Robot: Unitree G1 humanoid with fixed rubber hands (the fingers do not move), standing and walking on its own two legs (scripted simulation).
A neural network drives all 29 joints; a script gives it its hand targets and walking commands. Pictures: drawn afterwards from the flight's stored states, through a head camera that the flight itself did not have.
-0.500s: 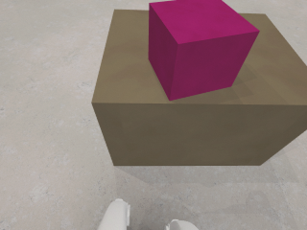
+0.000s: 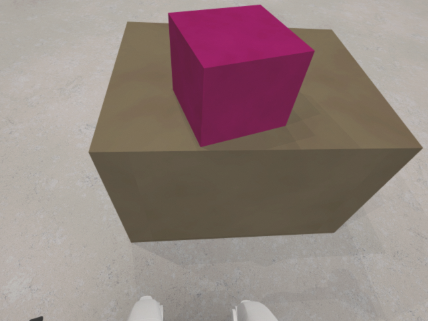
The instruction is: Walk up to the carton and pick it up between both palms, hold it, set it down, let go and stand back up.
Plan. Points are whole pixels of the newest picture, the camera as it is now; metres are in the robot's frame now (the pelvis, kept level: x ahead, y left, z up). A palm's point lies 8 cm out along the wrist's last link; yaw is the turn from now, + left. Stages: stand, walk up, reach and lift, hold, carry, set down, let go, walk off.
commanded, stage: walk up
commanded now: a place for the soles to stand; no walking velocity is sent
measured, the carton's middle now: (231, 73) +0.75 -0.04 +0.04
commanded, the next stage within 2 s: none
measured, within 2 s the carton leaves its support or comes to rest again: neither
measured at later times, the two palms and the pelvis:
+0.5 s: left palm out of the picture +0.12 +0.30 -0.10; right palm out of the picture +0.12 -0.34 -0.07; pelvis +0.05 -0.01 +0.00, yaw +2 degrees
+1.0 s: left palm out of the picture +0.13 +0.30 -0.09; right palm (386, 304) +0.18 -0.34 -0.08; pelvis +0.06 -0.02 +0.00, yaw +3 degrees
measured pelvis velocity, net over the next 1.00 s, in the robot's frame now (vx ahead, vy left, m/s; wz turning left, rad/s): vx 0.06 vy -0.02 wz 0.05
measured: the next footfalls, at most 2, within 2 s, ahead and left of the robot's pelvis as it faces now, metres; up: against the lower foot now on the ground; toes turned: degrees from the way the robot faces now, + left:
right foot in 0.02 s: +0.06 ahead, -0.14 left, +0.00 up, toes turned +3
left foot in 0.30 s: +0.13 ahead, +0.12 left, +0.00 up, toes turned +4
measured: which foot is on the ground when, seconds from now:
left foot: down 0.00-0.02, up 0.04-0.28, down 0.30-1.00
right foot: up 0.00-0.00, down 0.02-0.36, up 0.38-0.54, down 0.56-1.00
